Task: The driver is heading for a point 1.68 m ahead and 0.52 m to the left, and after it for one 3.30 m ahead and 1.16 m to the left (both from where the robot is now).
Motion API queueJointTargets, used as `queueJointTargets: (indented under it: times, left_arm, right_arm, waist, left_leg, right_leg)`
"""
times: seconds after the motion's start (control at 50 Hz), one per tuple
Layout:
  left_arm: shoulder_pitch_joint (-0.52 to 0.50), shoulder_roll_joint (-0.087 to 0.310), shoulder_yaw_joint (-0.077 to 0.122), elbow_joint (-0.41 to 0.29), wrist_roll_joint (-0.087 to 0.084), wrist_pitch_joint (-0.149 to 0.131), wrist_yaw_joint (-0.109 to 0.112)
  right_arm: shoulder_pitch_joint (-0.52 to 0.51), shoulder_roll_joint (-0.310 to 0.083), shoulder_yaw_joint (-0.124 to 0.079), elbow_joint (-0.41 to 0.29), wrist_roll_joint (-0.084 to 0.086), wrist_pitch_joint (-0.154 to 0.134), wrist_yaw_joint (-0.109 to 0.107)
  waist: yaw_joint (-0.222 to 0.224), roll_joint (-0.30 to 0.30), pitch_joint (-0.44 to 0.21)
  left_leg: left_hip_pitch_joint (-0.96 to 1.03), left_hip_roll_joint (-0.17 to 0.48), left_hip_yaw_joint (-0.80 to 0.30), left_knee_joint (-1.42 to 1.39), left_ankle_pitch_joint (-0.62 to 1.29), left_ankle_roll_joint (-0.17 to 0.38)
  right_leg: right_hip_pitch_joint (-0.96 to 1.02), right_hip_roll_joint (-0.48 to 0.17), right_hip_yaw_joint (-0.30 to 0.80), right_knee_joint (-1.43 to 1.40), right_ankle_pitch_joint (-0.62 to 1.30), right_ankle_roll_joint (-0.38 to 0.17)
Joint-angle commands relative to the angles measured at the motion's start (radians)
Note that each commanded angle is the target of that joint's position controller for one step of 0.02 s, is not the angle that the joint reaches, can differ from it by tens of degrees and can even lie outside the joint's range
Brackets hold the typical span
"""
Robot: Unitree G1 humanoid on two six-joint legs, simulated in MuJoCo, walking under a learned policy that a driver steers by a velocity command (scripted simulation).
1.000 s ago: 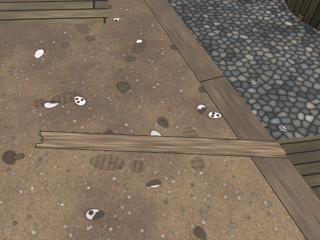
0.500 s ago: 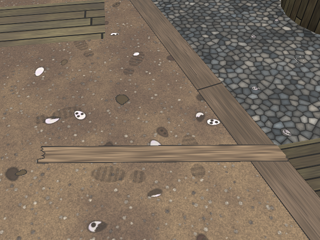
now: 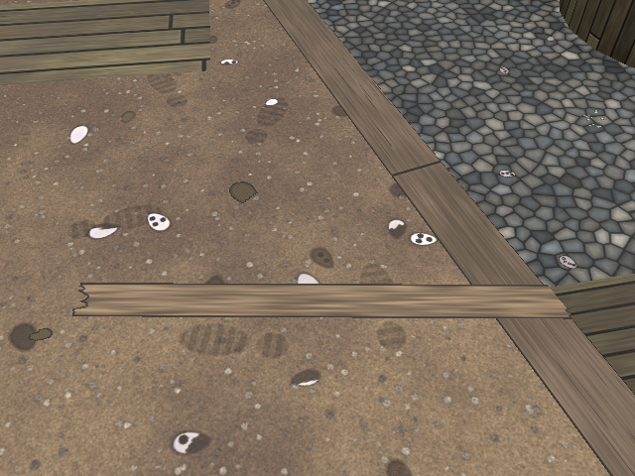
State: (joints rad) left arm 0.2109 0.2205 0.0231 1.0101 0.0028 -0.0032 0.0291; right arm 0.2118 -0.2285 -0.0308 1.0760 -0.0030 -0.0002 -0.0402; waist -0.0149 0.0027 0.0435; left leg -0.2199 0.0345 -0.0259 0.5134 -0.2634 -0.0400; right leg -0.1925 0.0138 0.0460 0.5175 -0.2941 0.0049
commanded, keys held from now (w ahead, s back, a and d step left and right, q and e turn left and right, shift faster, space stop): no key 0.66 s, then w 0.34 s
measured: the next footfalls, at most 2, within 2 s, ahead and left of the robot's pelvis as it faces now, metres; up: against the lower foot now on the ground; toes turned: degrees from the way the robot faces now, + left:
left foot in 1.38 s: +0.44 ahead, +0.11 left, +0.00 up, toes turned +1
right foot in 1.94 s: +0.71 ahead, -0.15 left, +0.00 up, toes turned +0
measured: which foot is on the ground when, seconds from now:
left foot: down 0.00-1.00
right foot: down 0.00-1.00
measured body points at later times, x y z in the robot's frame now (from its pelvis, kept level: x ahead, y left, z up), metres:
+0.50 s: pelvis +0.00 +0.01 +0.00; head +0.01 +0.01 +0.45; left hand +0.02 +0.25 -0.16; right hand +0.01 -0.24 -0.16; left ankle +0.01 +0.14 -0.74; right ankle -0.01 -0.12 -0.74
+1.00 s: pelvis +0.07 +0.00 -0.02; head +0.07 -0.01 +0.43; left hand +0.06 +0.24 -0.16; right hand +0.02 -0.25 -0.17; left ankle +0.01 +0.14 -0.74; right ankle -0.01 -0.12 -0.73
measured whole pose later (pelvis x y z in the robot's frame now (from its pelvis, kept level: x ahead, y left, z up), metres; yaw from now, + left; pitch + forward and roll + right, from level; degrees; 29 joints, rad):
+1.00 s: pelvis +0.07 +0.00 -0.02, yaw +0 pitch +1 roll +0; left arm 0.36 0.18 0.01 1.06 -0.03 -0.11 0.00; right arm 0.43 -0.20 -0.03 1.07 0.04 -0.09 -0.01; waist -0.01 0.02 -0.02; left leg -0.24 0.03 -0.05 0.66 -0.45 -0.01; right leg -0.23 0.02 0.02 0.69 -0.45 -0.08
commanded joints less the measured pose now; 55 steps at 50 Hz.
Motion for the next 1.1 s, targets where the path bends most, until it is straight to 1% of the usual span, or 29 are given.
queueJointTargets:
  times: [0.02, 0.32, 0.66, 0.68, 0.7, 0.72, 0.74, 0.76, 0.78, 0.82, 0.86, 0.9, 0.92, 0.94, 0.96, 0.98, 1.0, 1.02, 1.04, 1.06, 1.08, 1.1]
  left_arm:
    - [0.024, 0.103, 0.016, -0.017, -0.001, -0.007, 0.004]
    - [0.070, 0.083, 0.003, 0.039, -0.003, -0.004, 0.009]
    - [0.120, 0.059, -0.006, 0.069, -0.004, -0.003, 0.013]
    - [0.142, 0.047, -0.009, 0.081, -0.004, -0.002, 0.014]
    - [0.148, 0.055, -0.005, 0.083, -0.010, 0.001, 0.016]
    - [0.145, 0.071, 0.001, 0.077, -0.016, 0.001, 0.019]
    - [0.140, 0.075, 0.003, 0.067, -0.017, -0.004, 0.020]
    - [0.141, 0.070, 0.002, 0.060, -0.020, -0.014, 0.018]
    - [0.147, 0.062, 0.002, 0.056, -0.024, -0.028, 0.014]
    - [0.154, 0.054, 0.003, 0.049, -0.028, -0.052, 0.005]
    - [0.149, 0.041, 0.002, 0.036, -0.032, -0.072, -0.005]
    - [0.128, 0.022, -0.002, 0.016, -0.034, -0.094, -0.014]
    - [0.117, 0.010, -0.005, 0.004, -0.035, -0.105, -0.019]
    - [0.116, -0.001, -0.007, -0.006, -0.035, -0.117, -0.024]
    - [0.135, -0.006, -0.008, -0.007, -0.035, -0.126, -0.029]
    - [0.174, 0.004, -0.003, 0.006, -0.033, -0.134, -0.035]
    - [0.256, 0.023, 0.007, 0.040, -0.035, -0.140, -0.042]
    - [0.442, 0.076, 0.032, 0.105, -0.040, -0.143, -0.045]
    - [0.664, 0.204, 0.070, 0.170, -0.027, -0.127, -0.041]
    - [0.616, 0.154, 0.045, 0.144, -0.015, -0.117, -0.047]
    - [0.530, 0.100, 0.026, 0.121, -0.008, -0.112, -0.044]
    - [0.472, 0.074, 0.010, 0.102, -0.001, -0.106, -0.041]
  right_arm:
    - [0.031, -0.105, -0.015, -0.021, 0.000, -0.007, -0.004]
    - [0.077, -0.077, -0.003, -0.004, 0.002, -0.007, -0.005]
    - [0.122, -0.054, 0.006, -0.001, 0.004, -0.007, -0.006]
    - [0.142, -0.042, 0.009, 0.010, 0.004, -0.005, -0.007]
    - [0.147, -0.050, 0.005, 0.012, 0.009, -0.003, -0.009]
    - [0.146, -0.066, -0.001, 0.007, 0.015, -0.002, -0.012]
    - [0.140, -0.072, -0.004, -0.002, 0.017, -0.006, -0.013]
    - [0.141, -0.069, -0.004, -0.010, 0.019, -0.016, -0.010]
    - [0.150, -0.063, -0.004, -0.013, 0.023, -0.029, -0.006]
    - [0.176, -0.060, -0.007, -0.016, 0.028, -0.053, 0.004]
    - [0.205, -0.066, -0.011, -0.018, 0.033, -0.071, 0.013]
    - [0.251, -0.089, -0.018, -0.014, 0.038, -0.086, 0.020]
    - [0.276, -0.108, -0.023, -0.013, 0.040, -0.091, 0.024]
    - [0.285, -0.132, -0.029, -0.017, 0.041, -0.096, 0.026]
    - [0.271, -0.149, -0.033, -0.027, 0.041, -0.101, 0.027]
    - [0.241, -0.140, -0.032, -0.044, 0.041, -0.105, 0.027]
    - [0.180, -0.125, -0.030, -0.073, 0.040, -0.108, 0.030]
    - [0.034, -0.107, -0.024, -0.132, 0.034, -0.116, 0.037]
    - [-0.060, -0.080, -0.019, -0.188, 0.020, -0.144, 0.044]
    - [-0.014, -0.056, -0.013, -0.180, 0.025, -0.157, 0.052]
    - [-0.085, -0.049, -0.010, -0.213, 0.052, -0.160, 0.057]
    - [-0.136, -0.034, -0.003, -0.244, 0.068, -0.158, 0.061]
  waist:
    - [0.003, -0.005, -0.005]
    - [0.009, 0.002, 0.006]
    - [0.012, 0.002, 0.017]
    - [0.012, 0.001, -0.007]
    - [0.013, 0.002, 0.008]
    - [0.013, 0.001, 0.042]
    - [0.014, 0.005, 0.088]
    - [0.014, 0.007, 0.118]
    - [0.012, 0.008, 0.128]
    - [0.007, 0.009, 0.117]
    - [-0.001, 0.029, 0.108]
    - [-0.014, 0.082, 0.105]
    - [-0.016, 0.123, 0.100]
    - [-0.007, 0.163, 0.096]
    - [0.014, 0.185, 0.091]
    - [0.039, 0.159, 0.077]
    - [0.083, 0.108, 0.049]
    - [0.179, -0.015, -0.008]
    - [0.250, -0.296, -0.072]
    - [0.189, -0.319, -0.067]
    - [0.155, -0.172, 0.048]
    - [0.132, -0.086, 0.094]
  left_leg:
    - [0.015, -0.004, 0.014, -0.072, 0.116, 0.020]
    - [0.003, -0.011, 0.017, -0.074, 0.110, 0.028]
    - [-0.009, -0.017, 0.017, -0.075, 0.102, 0.035]
    - [0.001, -0.027, 0.027, -0.078, 0.001, 0.037]
    - [-0.017, -0.044, 0.038, -0.068, -0.167, 0.048]
    - [-0.057, -0.048, 0.033, -0.063, -0.337, 0.067]
    - [-0.103, -0.035, 0.009, -0.070, -0.442, 0.086]
    - [-0.127, -0.018, -0.017, -0.075, -0.478, 0.103]
    - [-0.130, -0.003, -0.040, -0.073, -0.470, 0.116]
    - [-0.113, 0.018, -0.077, -0.065, -0.444, 0.137]
    - [-0.082, 0.039, -0.127, -0.082, -0.441, 0.163]
    - [-0.028, 0.090, -0.229, -0.132, -0.447, 0.206]
    - [0.003, 0.137, -0.314, -0.172, -0.442, 0.237]
    - [0.024, 0.190, -0.403, -0.200, -0.388, 0.268]
    - [0.030, 0.229, -0.447, -0.180, -0.263, 0.284]
    - [0.013, 0.219, -0.409, -0.118, -0.107, 0.271]
    - [-0.046, 0.166, -0.303, -0.009, 0.062, 0.232]
    - [-0.273, 0.050, -0.112, 0.231, 0.275, 0.156]
    - [-0.604, -0.087, 0.081, 0.683, 0.206, 0.062]
    - [-0.792, -0.091, 0.011, 0.793, -0.273, 0.077]
    - [-0.910, -0.026, -0.036, 0.934, -0.305, 0.102]
    - [-1.005, 0.005, -0.024, 1.007, -0.268, 0.113]
  right_leg:
    - [-0.047, -0.023, 0.013, -0.106, 0.126, -0.023]
    - [-0.056, -0.016, -0.003, -0.100, 0.123, -0.013]
    - [-0.063, -0.013, -0.012, -0.095, 0.119, -0.005]
    - [-0.054, -0.003, -0.023, -0.099, 0.020, -0.008]
    - [-0.075, 0.013, -0.035, -0.088, -0.142, -0.020]
    - [-0.116, 0.018, -0.032, -0.078, -0.307, -0.038]
    - [-0.161, 0.007, -0.017, -0.080, -0.407, -0.056]
    - [-0.189, -0.010, 0.004, -0.080, -0.438, -0.072]
    - [-0.200, -0.024, 0.022, -0.074, -0.428, -0.083]
    - [-0.206, -0.036, 0.039, -0.050, -0.391, -0.095]
    - [-0.223, -0.028, 0.034, -0.014, -0.350, -0.100]
    - [-0.262, -0.004, 0.002, 0.064, -0.273, -0.099]
    - [-0.281, 0.012, -0.024, 0.123, -0.217, -0.099]
    - [-0.293, 0.022, -0.051, 0.172, -0.159, -0.102]
    - [-0.287, 0.021, -0.060, 0.183, -0.116, -0.107]
    - [-0.237, 0.018, -0.054, 0.161, -0.059, -0.107]
    - [-0.118, 0.016, -0.034, 0.104, 0.045, -0.106]
    - [0.198, -0.028, 0.083, -0.020, 0.216, -0.139]
    - [0.539, -0.202, 0.380, -0.128, 0.471, -0.199]
    - [0.557, -0.353, 0.591, -0.170, 0.578, -0.265]
    - [0.500, -0.383, 0.582, -0.173, 0.502, -0.290]
    - [0.483, -0.374, 0.490, -0.191, 0.486, -0.291]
